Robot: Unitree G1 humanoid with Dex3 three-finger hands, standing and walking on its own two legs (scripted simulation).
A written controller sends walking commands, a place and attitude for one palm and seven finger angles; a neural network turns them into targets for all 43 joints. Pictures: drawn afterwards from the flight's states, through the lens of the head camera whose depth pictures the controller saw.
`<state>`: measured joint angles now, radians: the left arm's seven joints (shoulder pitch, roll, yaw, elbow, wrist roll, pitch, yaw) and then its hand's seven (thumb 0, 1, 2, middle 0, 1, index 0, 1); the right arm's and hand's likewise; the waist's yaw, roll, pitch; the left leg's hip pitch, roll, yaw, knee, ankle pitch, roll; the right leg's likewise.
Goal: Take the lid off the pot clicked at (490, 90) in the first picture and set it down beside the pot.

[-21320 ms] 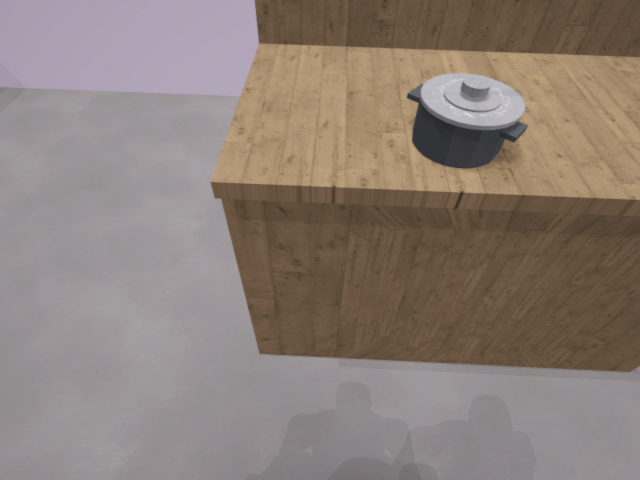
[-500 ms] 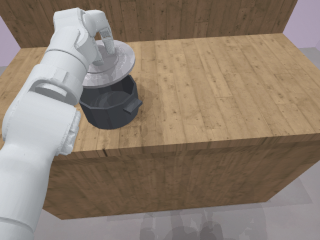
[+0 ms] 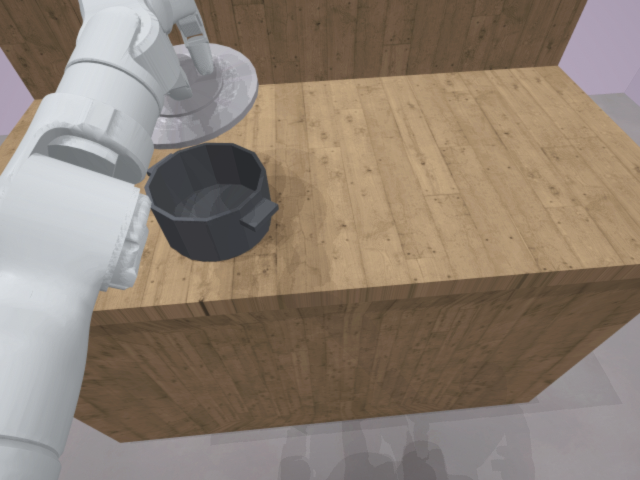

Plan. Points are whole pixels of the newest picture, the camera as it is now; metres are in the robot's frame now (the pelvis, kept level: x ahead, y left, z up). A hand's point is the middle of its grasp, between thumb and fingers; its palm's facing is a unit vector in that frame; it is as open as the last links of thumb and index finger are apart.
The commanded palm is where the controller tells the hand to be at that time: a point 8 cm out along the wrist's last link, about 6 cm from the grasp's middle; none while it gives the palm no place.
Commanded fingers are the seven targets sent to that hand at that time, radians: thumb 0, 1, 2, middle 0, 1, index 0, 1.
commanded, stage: lift the lid straight up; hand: left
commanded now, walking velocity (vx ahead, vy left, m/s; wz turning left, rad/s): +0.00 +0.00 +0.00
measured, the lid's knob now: (174, 72) +0.52 +0.13 +0.26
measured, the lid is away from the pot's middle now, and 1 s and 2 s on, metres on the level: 0.01 0.04 0.18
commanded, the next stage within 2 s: move the lid sideways beside the pot in 0.42 s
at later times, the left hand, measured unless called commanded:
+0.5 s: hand (161, 46) +0.48 +0.12 +0.31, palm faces -0.22 -0.14 -0.97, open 6.8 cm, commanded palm +0.48 +0.12 +0.36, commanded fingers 0.00 0.71 0.89 -0.72 -1.09 -0.87 -1.17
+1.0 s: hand (119, 53) +0.48 +0.17 +0.30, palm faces -0.21 -0.10 -0.97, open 6.8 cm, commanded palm +0.48 +0.18 +0.36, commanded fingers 0.00 0.71 0.89 -0.72 -1.09 -0.87 -1.17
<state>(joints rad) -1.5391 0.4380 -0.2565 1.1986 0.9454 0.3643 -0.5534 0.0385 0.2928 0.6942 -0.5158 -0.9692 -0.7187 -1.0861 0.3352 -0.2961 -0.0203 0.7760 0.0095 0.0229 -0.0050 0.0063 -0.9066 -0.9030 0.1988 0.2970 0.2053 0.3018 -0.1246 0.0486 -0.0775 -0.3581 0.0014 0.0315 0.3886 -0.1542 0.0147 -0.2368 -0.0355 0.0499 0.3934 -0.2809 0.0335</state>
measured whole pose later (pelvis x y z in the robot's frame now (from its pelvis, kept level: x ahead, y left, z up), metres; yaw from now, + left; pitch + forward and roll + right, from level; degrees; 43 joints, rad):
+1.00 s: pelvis +0.00 +0.00 +0.00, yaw +1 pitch +6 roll +0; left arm -1.50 0.54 -0.26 1.08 0.98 0.32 -0.60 0.04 0.29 0.70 -0.52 -0.97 -0.73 -1.09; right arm 0.31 -0.30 -0.02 0.75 0.02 0.08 0.00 0.01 -0.91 -0.90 0.20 0.30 0.21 0.30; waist -0.11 0.04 -0.06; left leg -0.34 0.00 0.02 0.39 -0.15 0.01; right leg -0.21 -0.04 0.03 0.38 -0.28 0.03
